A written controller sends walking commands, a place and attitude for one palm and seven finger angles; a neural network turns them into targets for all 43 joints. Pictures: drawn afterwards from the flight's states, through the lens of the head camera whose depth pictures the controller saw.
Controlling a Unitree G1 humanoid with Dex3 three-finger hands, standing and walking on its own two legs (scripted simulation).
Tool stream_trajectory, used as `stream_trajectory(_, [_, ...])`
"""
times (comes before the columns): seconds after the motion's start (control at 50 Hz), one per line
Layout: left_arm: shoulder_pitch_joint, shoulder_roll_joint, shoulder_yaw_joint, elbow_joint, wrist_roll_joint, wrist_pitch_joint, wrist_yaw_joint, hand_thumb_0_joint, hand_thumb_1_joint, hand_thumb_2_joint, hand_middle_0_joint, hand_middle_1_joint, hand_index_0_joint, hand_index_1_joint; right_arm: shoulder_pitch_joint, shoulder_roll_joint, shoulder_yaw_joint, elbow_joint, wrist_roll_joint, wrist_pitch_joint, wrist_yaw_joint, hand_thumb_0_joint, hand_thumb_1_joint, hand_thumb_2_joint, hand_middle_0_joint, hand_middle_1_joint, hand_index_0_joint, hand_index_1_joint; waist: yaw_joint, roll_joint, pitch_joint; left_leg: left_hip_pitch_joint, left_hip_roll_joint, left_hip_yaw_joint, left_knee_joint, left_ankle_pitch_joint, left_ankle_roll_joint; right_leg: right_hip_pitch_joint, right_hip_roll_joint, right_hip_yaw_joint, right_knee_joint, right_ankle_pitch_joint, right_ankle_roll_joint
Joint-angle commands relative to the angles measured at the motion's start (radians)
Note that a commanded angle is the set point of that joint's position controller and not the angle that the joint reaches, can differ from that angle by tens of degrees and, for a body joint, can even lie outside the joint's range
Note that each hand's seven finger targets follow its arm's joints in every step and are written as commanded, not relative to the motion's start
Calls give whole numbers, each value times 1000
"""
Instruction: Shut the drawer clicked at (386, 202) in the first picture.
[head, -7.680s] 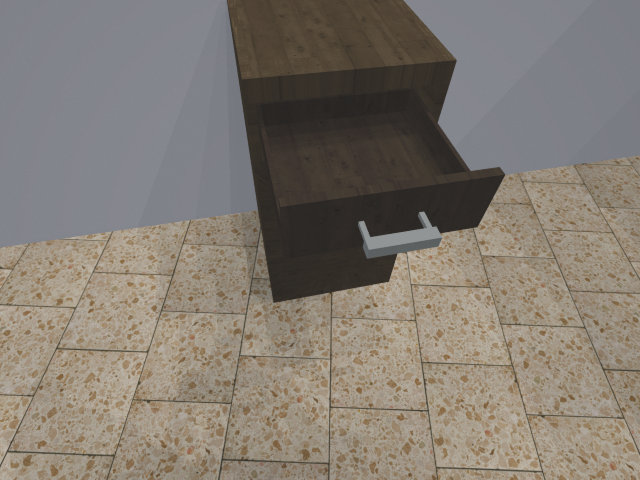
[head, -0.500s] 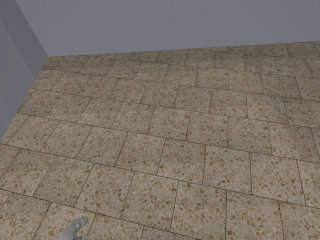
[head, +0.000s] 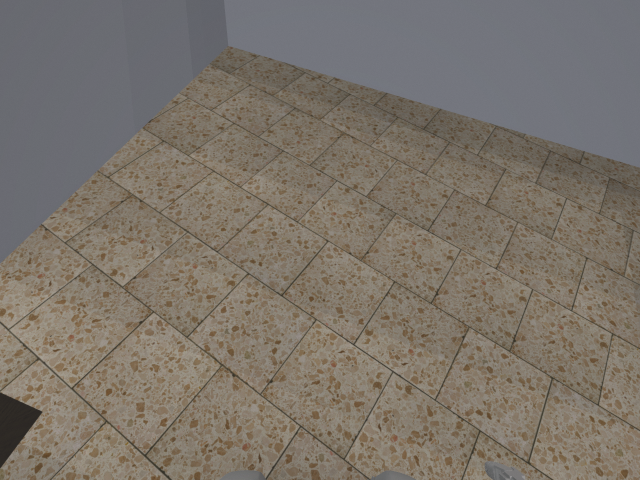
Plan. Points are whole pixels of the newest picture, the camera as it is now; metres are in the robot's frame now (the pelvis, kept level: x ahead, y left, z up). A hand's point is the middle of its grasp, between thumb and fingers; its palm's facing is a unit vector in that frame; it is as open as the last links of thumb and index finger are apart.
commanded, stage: turn to face it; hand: left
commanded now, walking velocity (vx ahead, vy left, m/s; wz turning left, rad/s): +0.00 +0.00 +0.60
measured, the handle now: out of the picture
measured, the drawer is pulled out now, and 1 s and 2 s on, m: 0.29 0.29 0.29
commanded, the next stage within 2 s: take the last steps up to it in 1.96 s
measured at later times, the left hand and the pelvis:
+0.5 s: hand out of the picture +0.09 +0.21 -0.13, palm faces +0.26 -0.93 -0.27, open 7.4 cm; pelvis +0.00 -0.02 +0.01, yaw +17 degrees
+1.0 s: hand out of the picture -0.11 +0.17 -0.18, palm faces +0.61 -0.75 -0.24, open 7.4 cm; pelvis -0.01 -0.02 +0.00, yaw +37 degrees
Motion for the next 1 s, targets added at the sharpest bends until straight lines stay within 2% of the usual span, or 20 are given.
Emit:
stream_trajectory(0.0, [-62,74,23,-114,1,-41,-9,0,900,900,-200,-300,-200,-300,63,-201,-43,-46,1,-21,-31,0,-900,-900,200,300,200,300,-34,226,-135,197,256,-311,-291,585,75,-189,12,119,193,150,17])
stream_trajectory(0.08, [-30,76,24,-96,4,-38,-6,0,900,900,-200,-300,-200,-300,86,-192,-43,-45,6,-27,-31,0,-900,-900,200,300,200,300,-28,191,-166,226,211,-301,-304,584,56,-171,37,131,159,224,34])
stream_trajectory(0.18, [-85,77,23,-122,2,-42,3,0,900,900,-200,-300,-200,-300,134,-193,-52,-37,3,-22,-30,0,-900,-900,200,300,200,300,-47,192,-161,255,212,-383,-306,545,82,-188,51,148,88,210,47])
stream_trajectory(0.32, [-171,62,17,-165,-5,-45,6,0,900,900,-200,-300,-200,-300,164,-196,-61,-32,-7,-11,-31,0,-900,-900,200,300,200,300,-69,204,-143,206,206,-527,-306,428,121,-133,91,164,-91,134,29])
stream_trajectory(0.4, [-130,50,9,-167,-13,-54,10,0,900,900,-200,-300,-200,-300,141,-201,-67,-39,-8,-4,-31,0,-900,-900,200,300,200,300,-52,215,-178,159,183,-568,-260,499,114,6,135,156,-282,122,7])
stream_trajectory(0.46, [-44,62,14,-146,-20,-63,15,0,900,900,-200,-300,-200,-300,107,-191,-71,-46,0,2,-26,0,-900,-900,200,300,200,300,-14,204,-207,51,124,-555,-211,430,58,213,151,137,-527,280,-8])
stream_trajectory(0.48, [-12,87,22,-138,-18,-70,18,0,900,900,-200,-300,-200,-300,106,-166,-69,-45,7,3,-23,0,-900,-900,200,300,200,300,2,158,-214,-56,83,-520,-173,286,14,346,106,167,-651,347,-19])
stream_trajectory(0.5, [0,162,34,-141,-6,-79,24,0,900,900,-200,-300,-200,-300,124,-108,-61,-51,17,4,-17,0,-900,-900,200,300,200,300,8,-55,-213,-242,-4,-390,-13,7,-52,485,-105,365,-752,280,-81])
stream_trajectory(0.52, [-13,201,38,-155,3,-77,26,0,900,900,-200,-300,-200,-300,122,-97,-59,-73,7,3,-19,0,-900,-900,200,300,200,300,9,-207,-177,-335,-107,-187,219,-218,-110,413,-330,561,-781,314,-197])
stream_trajectory(0.54, [-45,182,28,-166,-1,-71,27,0,900,900,-200,-300,-200,-300,109,-139,-68,-70,-6,9,-16,0,-900,-900,200,300,200,300,-7,-100,-137,-284,-54,-200,386,-210,-99,268,-332,490,-769,353,-239])
stream_trajectory(0.56, [-104,127,21,-174,-4,-78,27,0,900,900,-200,-300,-200,-300,125,-132,-69,-49,-9,19,-8,0,-900,-900,200,300,200,300,-45,-86,-105,-277,-28,-200,469,-145,-103,224,-252,392,-766,392,-220])
stream_trajectory(0.58, [-129,109,16,-173,-7,-81,23,0,900,900,-200,-300,-200,-300,146,-123,-68,-25,-8,27,-3,0,-900,-900,200,300,200,300,-61,-96,-95,-270,-16,-172,528,-102,-114,213,-198,325,-743,446,-198])
stream_trajectory(0.62, [-136,75,4,-171,-8,-87,17,0,900,900,-200,-300,-200,-300,158,-114,-62,-11,-4,31,7,0,-900,-900,200,300,200,300,-73,-95,-63,-262,7,-131,575,-32,-129,212,-142,185,-697,612,-175])
stream_trajectory(0.72, [-21,104,13,-133,3,-87,15,0,900,900,-200,-300,-200,-300,60,-99,-51,-35,-1,39,13,0,-900,-900,200,300,200,300,-17,-103,-39,-258,31,-78,478,-41,-147,256,-165,126,-684,631,-183])
stream_trajectory(0.84, [49,153,30,-105,12,-76,9,0,900,900,-200,-300,-200,-300,-32,-80,-29,-60,8,21,13,0,-900,-900,200,300,200,300,26,-144,-99,-137,22,7,171,-94,-129,337,-196,55,-581,838,-190])
stream_trajectory(0.88, [52,166,36,-99,11,-72,7,0,900,900,-200,-300,-200,-300,-23,-82,-25,-61,10,12,10,0,-900,-900,200,300,200,300,22,-162,-129,-79,8,32,69,-72,-114,352,-202,35,-532,887,-177])
stream_trajectory(0.92, [37,164,40,-95,4,-68,4,0,900,900,-200,-300,-200,-300,46,-110,-32,-48,7,1,7,0,-900,-900,200,300,200,300,-19,-116,-182,64,3,33,-146,85,-99,326,-187,-21,-405,830,-122])
stream_trajectory(0.94, [42,145,35,-105,-4,-66,1,0,900,900,-200,-300,-200,-300,112,-169,-46,-32,2,-10,6,0,-900,-900,200,300,200,300,-57,13,-241,271,70,-48,-233,308,-66,184,-160,-53,-234,698,-73])
stream_trajectory(0.96, [25,75,20,-147,-11,-66,-6,0,900,900,-200,-300,-200,-300,187,-287,-78,-27,-2,-21,-2,0,-900,-900,200,300,200,300,-102,336,-281,479,357,-421,-226,793,66,-146,-5,-76,-2,61,13])
stream_trajectory(0.98, [-43,68,5,-172,-3,-54,1,0,900,900,-200,-300,-200,-300,256,-323,-83,2,10,-11,-9,0,-900,-900,200,300,200,300,-126,327,-294,461,438,-472,-204,1046,165,-207,25,38,110,-150,15])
